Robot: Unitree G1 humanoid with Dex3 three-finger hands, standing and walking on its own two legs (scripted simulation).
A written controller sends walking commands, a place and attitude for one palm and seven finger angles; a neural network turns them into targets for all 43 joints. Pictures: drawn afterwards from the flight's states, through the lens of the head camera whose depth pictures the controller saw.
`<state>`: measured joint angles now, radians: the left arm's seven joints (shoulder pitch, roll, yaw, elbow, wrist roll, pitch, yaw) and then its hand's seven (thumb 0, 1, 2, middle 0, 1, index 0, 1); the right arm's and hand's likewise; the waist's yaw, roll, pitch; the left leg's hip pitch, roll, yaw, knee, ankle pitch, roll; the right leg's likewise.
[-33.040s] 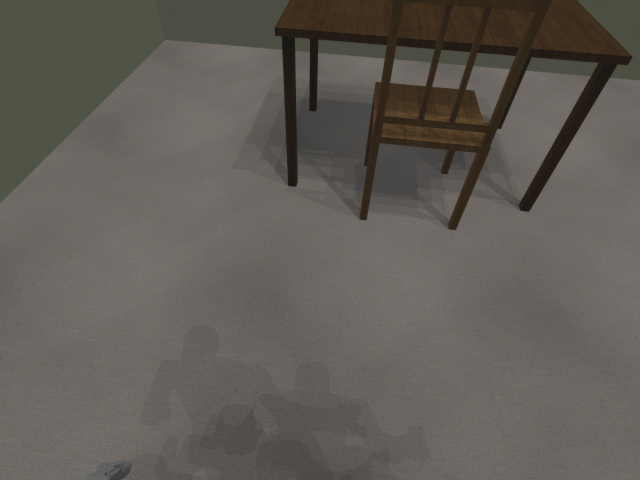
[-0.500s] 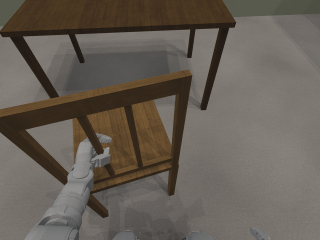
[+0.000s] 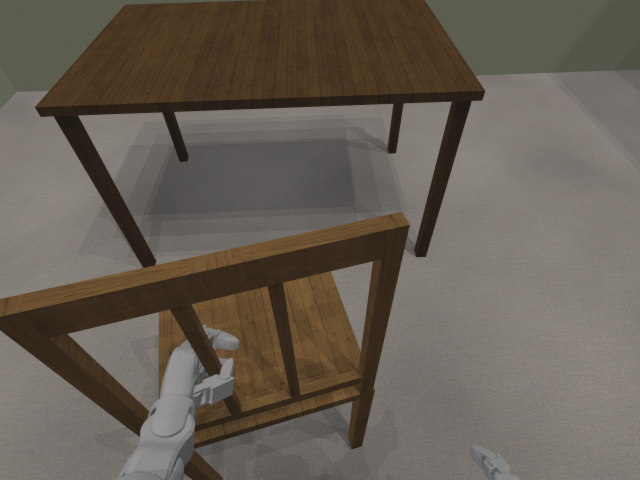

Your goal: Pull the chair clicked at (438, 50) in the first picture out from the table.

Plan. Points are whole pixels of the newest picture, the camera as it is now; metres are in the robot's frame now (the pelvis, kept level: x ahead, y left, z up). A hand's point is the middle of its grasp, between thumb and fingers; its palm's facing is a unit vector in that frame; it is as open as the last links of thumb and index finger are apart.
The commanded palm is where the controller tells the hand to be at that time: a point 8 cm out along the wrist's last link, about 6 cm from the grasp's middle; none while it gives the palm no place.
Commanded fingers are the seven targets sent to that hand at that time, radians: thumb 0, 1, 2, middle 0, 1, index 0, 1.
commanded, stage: stop walking, hand still on the chair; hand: left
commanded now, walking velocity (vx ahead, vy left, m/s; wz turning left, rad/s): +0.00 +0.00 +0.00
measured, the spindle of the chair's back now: (213, 367) +0.28 +0.18 -0.07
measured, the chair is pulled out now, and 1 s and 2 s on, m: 0.57 0.57 0.57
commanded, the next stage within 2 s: open the thumb and straighten the fingers in 0.46 s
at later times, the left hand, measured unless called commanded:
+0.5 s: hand (227, 378) +0.26 +0.15 -0.06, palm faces +0.13 -0.97 -0.19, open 5.2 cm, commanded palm +0.24 +0.20 -0.04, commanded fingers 0.00 0.90 0.90 -0.50 -1.45 -0.50 -1.45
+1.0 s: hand (215, 372) +0.27 +0.17 -0.06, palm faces +0.13 -0.97 -0.18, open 13.1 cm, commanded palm +0.24 +0.22 -0.04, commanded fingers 0.00 -0.55 0.20 -0.17 -0.51 -0.17 -0.51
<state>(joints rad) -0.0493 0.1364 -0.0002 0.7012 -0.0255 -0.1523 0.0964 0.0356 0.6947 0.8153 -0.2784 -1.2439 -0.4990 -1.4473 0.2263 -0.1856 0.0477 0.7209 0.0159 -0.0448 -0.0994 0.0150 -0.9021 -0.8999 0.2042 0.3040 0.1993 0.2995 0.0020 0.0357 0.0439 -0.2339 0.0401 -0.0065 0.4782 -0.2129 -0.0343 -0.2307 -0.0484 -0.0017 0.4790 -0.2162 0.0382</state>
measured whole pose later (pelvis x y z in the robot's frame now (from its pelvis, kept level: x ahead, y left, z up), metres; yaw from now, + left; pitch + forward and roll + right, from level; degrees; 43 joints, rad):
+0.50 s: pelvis +0.02 -0.01 +0.00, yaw +0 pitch -2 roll +0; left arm 0.06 0.16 0.01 0.58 -0.04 -0.09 0.11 0.05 0.70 0.83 -0.27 -1.24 -0.50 -1.45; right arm 0.20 -0.23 0.02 0.67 0.02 0.00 -0.10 0.01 -0.90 -0.90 0.20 0.30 0.20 0.30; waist -0.01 0.02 0.02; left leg -0.18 0.07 -0.02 0.44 -0.23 -0.06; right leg -0.17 -0.02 -0.02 0.43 -0.23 0.02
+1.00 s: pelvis +0.04 +0.00 -0.02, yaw +1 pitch +6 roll +0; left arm 0.20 0.17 0.04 0.28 -0.08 0.01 0.06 0.00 -0.37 0.28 -0.37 -1.10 -0.38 -1.12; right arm 0.23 -0.26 0.00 0.61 0.03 -0.15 -0.07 0.02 -0.90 -0.90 0.20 0.30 0.20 0.30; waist -0.03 0.05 -0.06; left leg -0.46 0.04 -0.03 0.72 -0.37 -0.04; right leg -0.44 -0.06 -0.02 0.71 -0.38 0.04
